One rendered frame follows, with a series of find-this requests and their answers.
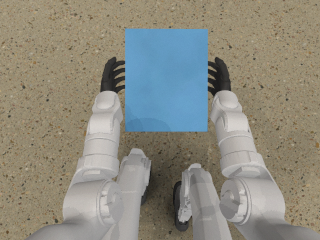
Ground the robot right hand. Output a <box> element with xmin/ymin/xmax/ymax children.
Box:
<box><xmin>208</xmin><ymin>57</ymin><xmax>231</xmax><ymax>97</ymax></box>

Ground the left robot forearm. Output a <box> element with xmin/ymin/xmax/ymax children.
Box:
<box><xmin>62</xmin><ymin>90</ymin><xmax>123</xmax><ymax>216</ymax></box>

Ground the robot left upper arm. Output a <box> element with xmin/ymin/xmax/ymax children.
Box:
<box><xmin>24</xmin><ymin>179</ymin><xmax>125</xmax><ymax>240</ymax></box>

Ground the carton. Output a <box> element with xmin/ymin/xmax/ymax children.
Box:
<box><xmin>125</xmin><ymin>28</ymin><xmax>208</xmax><ymax>132</ymax></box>

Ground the robot left hand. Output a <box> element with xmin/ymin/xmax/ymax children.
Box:
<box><xmin>100</xmin><ymin>56</ymin><xmax>125</xmax><ymax>94</ymax></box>

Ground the robot foot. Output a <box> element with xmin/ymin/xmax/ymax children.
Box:
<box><xmin>173</xmin><ymin>181</ymin><xmax>189</xmax><ymax>232</ymax></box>
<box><xmin>140</xmin><ymin>166</ymin><xmax>152</xmax><ymax>206</ymax></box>

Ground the robot right upper arm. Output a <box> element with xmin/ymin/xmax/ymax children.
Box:
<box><xmin>219</xmin><ymin>176</ymin><xmax>320</xmax><ymax>240</ymax></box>

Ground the left robot foot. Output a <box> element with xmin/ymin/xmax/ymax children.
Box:
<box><xmin>140</xmin><ymin>166</ymin><xmax>152</xmax><ymax>206</ymax></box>

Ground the right robot forearm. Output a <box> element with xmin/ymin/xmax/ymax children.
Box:
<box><xmin>210</xmin><ymin>90</ymin><xmax>286</xmax><ymax>209</ymax></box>

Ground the right robot foot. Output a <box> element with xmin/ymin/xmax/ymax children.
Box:
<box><xmin>173</xmin><ymin>181</ymin><xmax>189</xmax><ymax>232</ymax></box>

